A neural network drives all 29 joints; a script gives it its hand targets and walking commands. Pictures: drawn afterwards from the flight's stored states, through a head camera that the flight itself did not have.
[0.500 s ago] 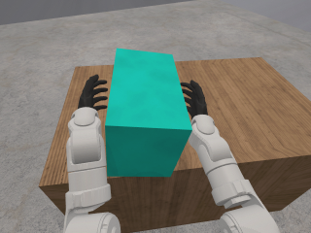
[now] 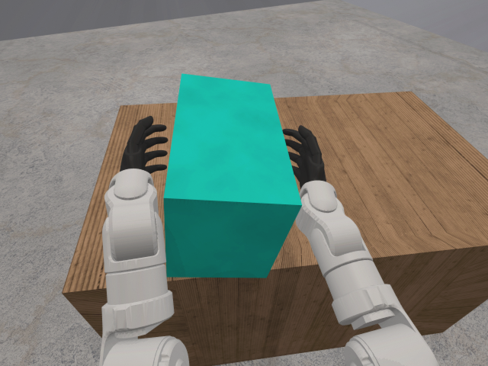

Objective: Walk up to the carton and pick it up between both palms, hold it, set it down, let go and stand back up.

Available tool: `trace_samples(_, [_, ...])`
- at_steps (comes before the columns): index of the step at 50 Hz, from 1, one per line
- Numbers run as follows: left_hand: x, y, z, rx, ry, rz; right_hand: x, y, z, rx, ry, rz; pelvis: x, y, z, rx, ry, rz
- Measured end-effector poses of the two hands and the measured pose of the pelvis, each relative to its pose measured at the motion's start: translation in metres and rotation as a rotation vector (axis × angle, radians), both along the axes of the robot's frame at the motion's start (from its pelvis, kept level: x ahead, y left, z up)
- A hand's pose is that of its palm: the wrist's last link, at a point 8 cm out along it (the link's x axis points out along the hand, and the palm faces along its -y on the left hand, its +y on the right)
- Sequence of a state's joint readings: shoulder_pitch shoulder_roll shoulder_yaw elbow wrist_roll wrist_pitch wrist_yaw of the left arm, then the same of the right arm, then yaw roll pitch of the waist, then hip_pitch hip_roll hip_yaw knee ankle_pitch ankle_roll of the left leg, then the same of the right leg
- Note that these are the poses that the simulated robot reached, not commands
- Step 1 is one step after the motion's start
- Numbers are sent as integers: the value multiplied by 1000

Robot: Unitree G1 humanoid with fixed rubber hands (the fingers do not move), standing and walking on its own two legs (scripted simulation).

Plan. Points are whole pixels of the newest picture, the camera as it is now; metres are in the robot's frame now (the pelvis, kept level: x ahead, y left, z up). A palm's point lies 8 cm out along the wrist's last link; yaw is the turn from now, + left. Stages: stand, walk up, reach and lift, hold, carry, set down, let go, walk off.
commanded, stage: hold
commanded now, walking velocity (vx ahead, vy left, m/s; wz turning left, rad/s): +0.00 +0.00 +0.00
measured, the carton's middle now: (222, 172) +0.43 +0.00 +0.12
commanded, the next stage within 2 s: none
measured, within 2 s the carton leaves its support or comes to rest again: neither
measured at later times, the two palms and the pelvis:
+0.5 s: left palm (139, 169) +0.36 +0.12 +0.19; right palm (313, 172) +0.36 -0.14 +0.16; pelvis +0.00 +0.00 +0.00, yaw +0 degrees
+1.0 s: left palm (142, 168) +0.37 +0.12 +0.19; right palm (311, 176) +0.36 -0.14 +0.15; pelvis +0.01 +0.00 +0.00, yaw +0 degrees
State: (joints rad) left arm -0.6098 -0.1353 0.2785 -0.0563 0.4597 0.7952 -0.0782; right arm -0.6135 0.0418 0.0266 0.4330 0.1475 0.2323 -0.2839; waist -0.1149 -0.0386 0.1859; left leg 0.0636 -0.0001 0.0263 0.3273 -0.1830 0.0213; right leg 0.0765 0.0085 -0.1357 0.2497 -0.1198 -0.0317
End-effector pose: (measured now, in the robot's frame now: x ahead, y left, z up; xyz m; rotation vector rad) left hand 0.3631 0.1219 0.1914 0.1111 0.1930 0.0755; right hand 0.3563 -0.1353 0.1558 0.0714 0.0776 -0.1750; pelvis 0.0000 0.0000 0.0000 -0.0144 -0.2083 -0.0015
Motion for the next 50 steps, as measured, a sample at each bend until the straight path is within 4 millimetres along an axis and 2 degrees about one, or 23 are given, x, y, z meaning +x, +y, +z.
trace_samples(6, [2, -2, 5, 6, 5, -5, 0, -2, 1, -5, 7, -8, 0, 0, 0, 0, -10, 0])
trace_samples(15, [2, -8, -6, -4, 33, -18, -4, -8, -8, -4, 32, -21, 0, 0, 0, 1, -7, -3])
trace_samples(25, [1, -4, 3, -14, -3, 2, 2, -4, 8, -26, -5, 1, -1, -3, 0, 4, -3, -7])
trace_samples(34, [4, -3, -8, -8, 44, -4, 3, -2, -8, -4, 41, -1, 0, -3, 1, 2, 0, 6])
trace_samples(44, [10, -8, 8, -7, -9, -18, 7, -7, 9, -13, -11, -6, 5, -2, 1, 3, 4, -2])
trace_samples(50, [10, -6, -4, -16, 35, -12, 6, -5, -3, -19, 34, -3, 8, -3, 1, 2, -7, -3])
